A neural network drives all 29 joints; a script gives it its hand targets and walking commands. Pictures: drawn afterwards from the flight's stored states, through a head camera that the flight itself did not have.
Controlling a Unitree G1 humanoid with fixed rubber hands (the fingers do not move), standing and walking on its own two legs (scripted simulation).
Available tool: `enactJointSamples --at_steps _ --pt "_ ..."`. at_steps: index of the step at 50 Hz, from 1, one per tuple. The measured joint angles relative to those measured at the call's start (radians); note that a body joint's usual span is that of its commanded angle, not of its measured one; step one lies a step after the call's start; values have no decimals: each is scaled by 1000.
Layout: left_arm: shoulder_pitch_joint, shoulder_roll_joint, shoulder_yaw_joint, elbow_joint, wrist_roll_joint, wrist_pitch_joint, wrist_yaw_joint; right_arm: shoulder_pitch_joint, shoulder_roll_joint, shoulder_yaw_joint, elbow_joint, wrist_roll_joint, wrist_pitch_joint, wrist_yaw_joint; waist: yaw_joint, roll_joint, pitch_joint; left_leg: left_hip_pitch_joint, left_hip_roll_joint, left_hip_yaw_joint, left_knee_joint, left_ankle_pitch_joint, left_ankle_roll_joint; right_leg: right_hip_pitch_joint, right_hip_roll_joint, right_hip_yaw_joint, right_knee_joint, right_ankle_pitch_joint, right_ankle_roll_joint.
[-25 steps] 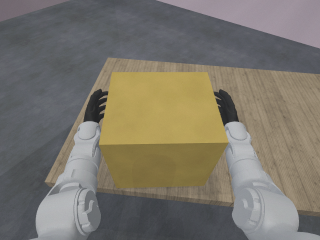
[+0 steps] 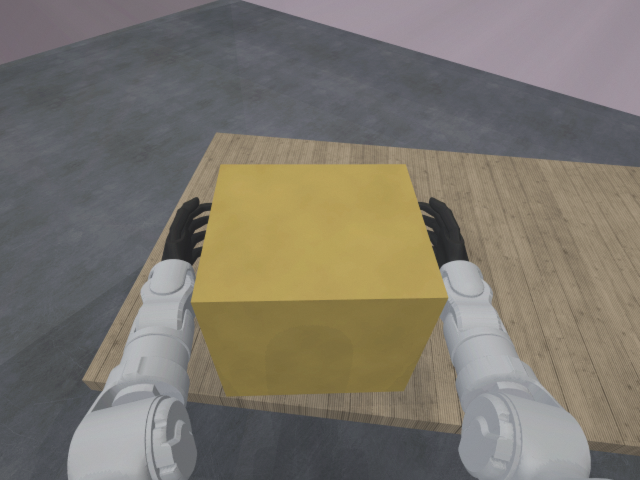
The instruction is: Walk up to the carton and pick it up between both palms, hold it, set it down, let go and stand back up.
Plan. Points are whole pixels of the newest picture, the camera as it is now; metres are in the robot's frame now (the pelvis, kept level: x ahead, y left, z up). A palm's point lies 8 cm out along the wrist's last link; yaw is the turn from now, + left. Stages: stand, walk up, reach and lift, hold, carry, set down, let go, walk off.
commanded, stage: reach and lift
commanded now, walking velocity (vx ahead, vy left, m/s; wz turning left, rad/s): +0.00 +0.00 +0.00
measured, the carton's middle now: (315, 281) +0.40 +0.02 +0.03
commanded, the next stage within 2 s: none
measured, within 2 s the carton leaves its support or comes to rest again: leaves its support in 0.14 s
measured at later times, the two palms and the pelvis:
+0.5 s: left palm (186, 251) +0.39 +0.18 +0.11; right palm (470, 267) +0.37 -0.17 +0.10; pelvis -0.02 +0.00 +0.00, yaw -1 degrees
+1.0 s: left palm (190, 241) +0.39 +0.18 +0.12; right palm (475, 254) +0.38 -0.17 +0.12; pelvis -0.01 +0.01 +0.00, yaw -1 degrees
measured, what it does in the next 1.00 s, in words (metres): stands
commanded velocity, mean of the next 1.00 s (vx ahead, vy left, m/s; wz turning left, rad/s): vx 0.00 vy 0.00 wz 0.00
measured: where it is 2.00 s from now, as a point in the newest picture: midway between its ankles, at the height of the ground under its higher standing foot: outside the picture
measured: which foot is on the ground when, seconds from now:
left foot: down 0.00-1.00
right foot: down 0.00-1.00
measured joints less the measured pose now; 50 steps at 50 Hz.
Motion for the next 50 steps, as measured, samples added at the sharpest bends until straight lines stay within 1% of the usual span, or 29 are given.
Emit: enactJointSamples --at_steps 7,10,13,19,23,30,33,37,43,46,50 --pt "4 -9 -2 -13 3 -19 -3 24 -3 15 -13 4 -36 -8 -5 -8 -2 9 -2 0 -12 9 1 6 -3 -9 -4 4 0" --pt "4 -17 -3 -15 11 -37 -2 38 -5 6 -9 -7 -73 -13 -5 -13 -9 9 0 1 -13 12 1 7 -2 -10 -9 9 -1" --pt "-8 -25 -1 -1 27 -65 1 45 -10 -16 12 -21 -124 -14 -2 -20 -20 4 2 4 -14 16 1 1 -1 -10 -9 14 -1" --pt "-44 -40 21 42 66 -120 12 29 -39 -40 96 -24 -224 -28 11 -25 -13 13 7 18 -23 30 4 1 2 -1 -11 29 -1" --pt "-61 -44 34 55 84 -132 13 12 -51 -52 127 -32 -250 -31 18 -28 -13 5 8 27 -37 45 7 -18 1 5 -8 38 0" --pt "-74 -31 4 59 55 -120 39 -28 -70 -32 167 -12 -246 -34 22 -29 -17 -25 11 37 -53 64 9 -54 2 9 -16 56 1" --pt "-68 -23 -27 44 31 -97 51 -35 -79 10 166 28 -224 -35 23 -27 -19 -38 13 39 -52 65 10 -64 3 9 -22 61 2" --pt "-45 -13 -80 10 -29 -62 70 -27 -90 95 146 107 -185 -47 19 -21 -24 -49 15 36 -43 59 11 -64 5 5 -34 64 3" --pt "-16 7 -162 -9 -115 -18 102 -1 -108 221 115 212 -125 -74 0 -5 -49 -63 15 25 -13 37 11 -60 5 -7 -33 55 4" --pt "-3 13 -196 -37 -156 16 112 19 -120 280 74 271 -85 -84 -9 2 -65 -63 16 21 4 25 9 -53 6 -10 -30 48 4" --pt "10 10 -204 -108 -166 86 123 24 -139 351 19 352 -17 -99 -23 12 -63 -35 19 17 22 9 7 -18 9 -11 -26 40 2"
